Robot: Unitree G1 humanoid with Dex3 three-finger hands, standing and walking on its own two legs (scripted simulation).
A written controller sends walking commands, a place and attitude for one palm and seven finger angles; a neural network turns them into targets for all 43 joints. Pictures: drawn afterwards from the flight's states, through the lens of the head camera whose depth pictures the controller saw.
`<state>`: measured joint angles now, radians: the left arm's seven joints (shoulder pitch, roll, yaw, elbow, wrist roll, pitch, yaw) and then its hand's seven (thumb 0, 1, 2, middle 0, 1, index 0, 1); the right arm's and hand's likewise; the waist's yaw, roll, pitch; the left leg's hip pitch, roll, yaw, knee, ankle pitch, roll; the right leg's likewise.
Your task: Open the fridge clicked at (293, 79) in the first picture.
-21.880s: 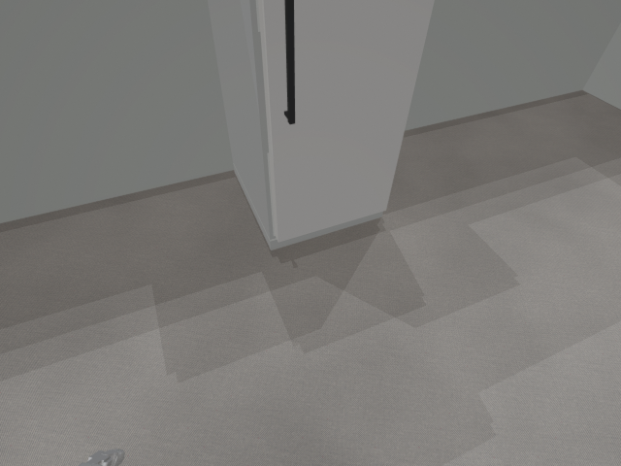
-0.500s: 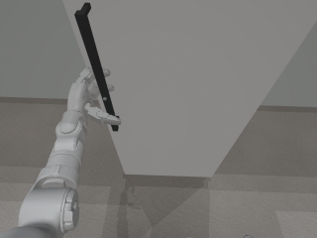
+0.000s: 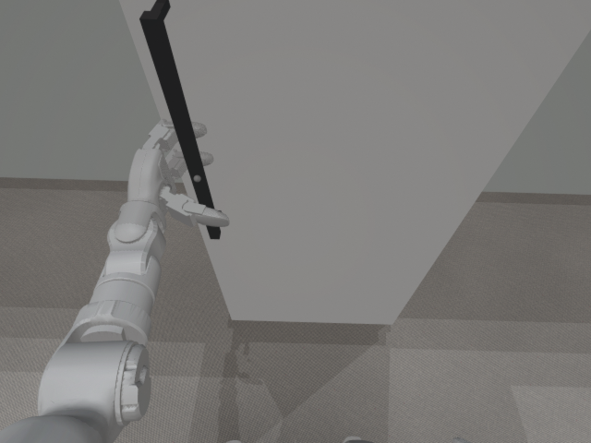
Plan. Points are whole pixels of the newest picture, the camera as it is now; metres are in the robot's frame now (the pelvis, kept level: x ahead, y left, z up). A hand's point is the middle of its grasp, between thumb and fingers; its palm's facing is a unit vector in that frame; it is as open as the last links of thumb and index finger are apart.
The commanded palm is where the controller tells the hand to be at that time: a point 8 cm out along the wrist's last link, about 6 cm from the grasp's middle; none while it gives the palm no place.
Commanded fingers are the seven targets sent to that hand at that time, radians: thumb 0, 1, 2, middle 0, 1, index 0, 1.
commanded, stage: grip the handle and tug to test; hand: left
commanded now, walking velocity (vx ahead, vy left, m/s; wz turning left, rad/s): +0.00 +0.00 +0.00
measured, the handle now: (195, 150) +0.50 +0.14 +0.11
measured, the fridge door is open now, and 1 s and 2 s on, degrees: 0 0 0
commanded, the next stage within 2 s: pull the door a little, standing still in 1.52 s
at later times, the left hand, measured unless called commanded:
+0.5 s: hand (198, 175) +0.45 +0.13 +0.10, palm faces -0.05 -1.00 -0.02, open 10.2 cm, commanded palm +0.42 +0.18 +0.10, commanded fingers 0.00 0.48 0.72 -0.41 -1.34 -0.41 -1.34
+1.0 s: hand (206, 179) +0.44 +0.12 +0.10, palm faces -0.07 -1.00 -0.02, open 5.2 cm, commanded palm +0.42 +0.18 +0.10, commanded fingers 0.00 0.90 0.90 -0.45 -1.40 -0.45 -1.40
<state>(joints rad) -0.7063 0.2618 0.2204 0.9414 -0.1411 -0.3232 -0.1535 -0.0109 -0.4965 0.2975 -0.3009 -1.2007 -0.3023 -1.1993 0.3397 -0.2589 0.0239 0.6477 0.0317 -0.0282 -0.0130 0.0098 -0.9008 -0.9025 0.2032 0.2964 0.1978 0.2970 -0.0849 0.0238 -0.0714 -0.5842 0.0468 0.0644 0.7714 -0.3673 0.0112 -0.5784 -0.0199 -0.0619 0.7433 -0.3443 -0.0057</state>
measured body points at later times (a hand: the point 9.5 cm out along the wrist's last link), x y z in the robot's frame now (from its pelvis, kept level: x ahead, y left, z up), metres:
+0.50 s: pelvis +0.00 +0.00 +0.00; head +0.06 -0.01 +0.45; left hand +0.45 +0.18 +0.11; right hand +0.07 -0.26 -0.12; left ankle +0.01 +0.11 -0.71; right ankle +0.01 -0.12 -0.71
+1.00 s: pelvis +0.00 -0.01 +0.00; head +0.06 -0.01 +0.45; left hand +0.44 +0.17 +0.11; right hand +0.08 -0.26 -0.12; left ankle +0.01 +0.11 -0.71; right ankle +0.01 -0.12 -0.71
